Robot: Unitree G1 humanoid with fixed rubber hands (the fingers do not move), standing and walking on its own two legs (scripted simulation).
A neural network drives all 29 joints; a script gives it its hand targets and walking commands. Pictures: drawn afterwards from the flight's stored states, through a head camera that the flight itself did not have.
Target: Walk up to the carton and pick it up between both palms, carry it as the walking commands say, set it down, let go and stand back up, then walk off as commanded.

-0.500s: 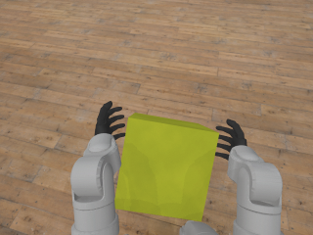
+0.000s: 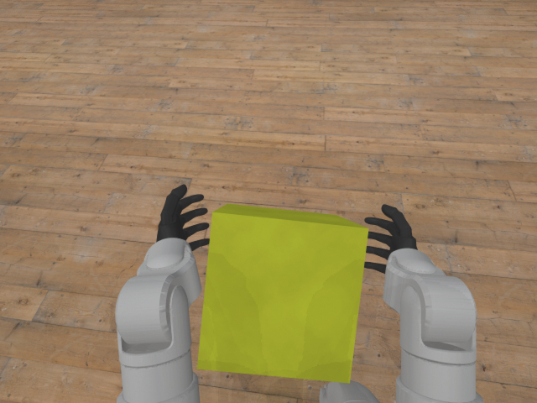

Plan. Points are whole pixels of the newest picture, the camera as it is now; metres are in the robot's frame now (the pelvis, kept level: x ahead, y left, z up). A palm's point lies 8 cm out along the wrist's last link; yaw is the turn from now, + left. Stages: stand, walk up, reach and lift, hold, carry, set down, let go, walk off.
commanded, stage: carry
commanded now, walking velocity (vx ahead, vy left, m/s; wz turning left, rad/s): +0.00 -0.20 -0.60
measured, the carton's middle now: (278, 278) +0.31 +0.02 -0.04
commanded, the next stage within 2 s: none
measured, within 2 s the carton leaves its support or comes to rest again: neither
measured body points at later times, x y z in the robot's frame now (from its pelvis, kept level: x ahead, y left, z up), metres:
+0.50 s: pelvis +0.15 -0.14 +0.00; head +0.20 -0.16 +0.44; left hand +0.49 -0.09 +0.09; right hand +0.40 -0.37 +0.07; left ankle +0.11 -0.02 -0.69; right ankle +0.04 -0.22 -0.56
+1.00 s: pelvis +0.29 -0.36 -0.01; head +0.35 -0.39 +0.44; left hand +0.63 -0.39 +0.08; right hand +0.49 -0.64 +0.07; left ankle +0.30 -0.24 -0.69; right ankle +0.18 -0.37 -0.59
